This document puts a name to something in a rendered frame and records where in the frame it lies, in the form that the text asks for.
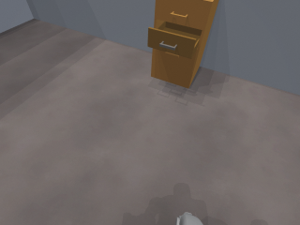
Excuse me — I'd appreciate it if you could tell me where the drawer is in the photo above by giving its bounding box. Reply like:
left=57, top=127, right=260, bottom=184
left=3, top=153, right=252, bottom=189
left=147, top=22, right=203, bottom=59

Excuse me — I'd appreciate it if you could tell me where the cabinet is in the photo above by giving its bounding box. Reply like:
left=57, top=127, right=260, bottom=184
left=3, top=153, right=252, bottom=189
left=151, top=0, right=219, bottom=89

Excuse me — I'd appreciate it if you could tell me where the handle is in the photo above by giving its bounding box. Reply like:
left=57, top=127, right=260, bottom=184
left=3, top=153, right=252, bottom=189
left=170, top=13, right=187, bottom=20
left=165, top=52, right=179, bottom=58
left=159, top=41, right=177, bottom=51

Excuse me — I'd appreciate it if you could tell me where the right robot thigh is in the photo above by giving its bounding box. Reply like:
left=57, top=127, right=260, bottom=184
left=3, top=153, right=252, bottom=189
left=175, top=214, right=203, bottom=225

